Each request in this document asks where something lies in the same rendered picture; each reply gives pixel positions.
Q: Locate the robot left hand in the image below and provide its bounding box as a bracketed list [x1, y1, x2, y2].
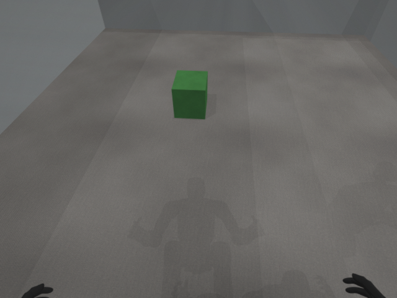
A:
[22, 284, 53, 298]

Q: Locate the robot right hand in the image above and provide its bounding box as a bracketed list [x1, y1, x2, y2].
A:
[343, 273, 386, 298]

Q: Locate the carton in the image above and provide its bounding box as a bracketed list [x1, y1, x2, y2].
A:
[172, 70, 208, 119]

